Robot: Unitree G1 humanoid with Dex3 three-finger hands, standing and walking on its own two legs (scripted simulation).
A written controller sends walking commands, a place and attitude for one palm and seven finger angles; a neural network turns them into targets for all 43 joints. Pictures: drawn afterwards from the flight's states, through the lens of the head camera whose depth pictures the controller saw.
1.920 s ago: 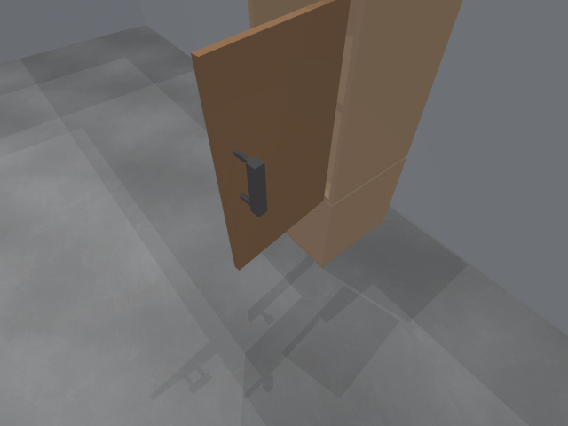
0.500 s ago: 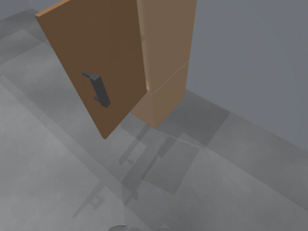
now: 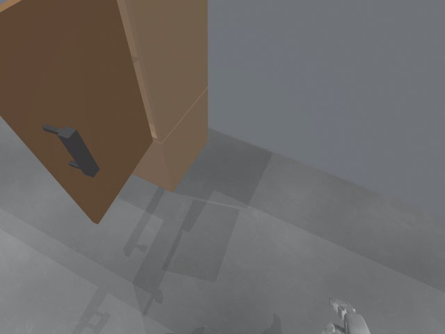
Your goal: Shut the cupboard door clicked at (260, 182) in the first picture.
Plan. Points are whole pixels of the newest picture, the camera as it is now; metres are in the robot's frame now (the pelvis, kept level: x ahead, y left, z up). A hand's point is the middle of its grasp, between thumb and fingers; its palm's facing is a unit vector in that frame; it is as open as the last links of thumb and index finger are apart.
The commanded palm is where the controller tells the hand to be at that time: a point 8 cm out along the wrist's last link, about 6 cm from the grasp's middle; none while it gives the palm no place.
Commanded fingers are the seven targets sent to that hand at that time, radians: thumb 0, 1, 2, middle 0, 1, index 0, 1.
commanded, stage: walk to a spot facing it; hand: left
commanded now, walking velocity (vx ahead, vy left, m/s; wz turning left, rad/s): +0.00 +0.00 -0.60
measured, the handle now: (71, 150) +0.44 +0.38 -0.01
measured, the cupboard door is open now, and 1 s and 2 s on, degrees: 97 97 97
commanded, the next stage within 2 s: turn to face it in 1.62 s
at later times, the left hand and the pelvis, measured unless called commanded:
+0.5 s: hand (171, 314) +0.16 +0.12 -0.15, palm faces -0.29 -0.93 -0.24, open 7.4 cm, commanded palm none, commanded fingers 0.00 0.90 0.90 -0.20 -0.30 -0.20 -0.30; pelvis +0.02 -0.05 +0.01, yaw -17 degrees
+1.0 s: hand (277, 223) +0.39 -0.10 -0.17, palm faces -0.65 -0.74 -0.17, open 7.4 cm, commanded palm none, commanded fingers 0.00 0.90 0.90 -0.20 -0.30 -0.20 -0.30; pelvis +0.16 -0.15 -0.01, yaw -36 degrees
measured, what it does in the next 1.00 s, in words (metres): walks ahead, turning right: right foot, then left foot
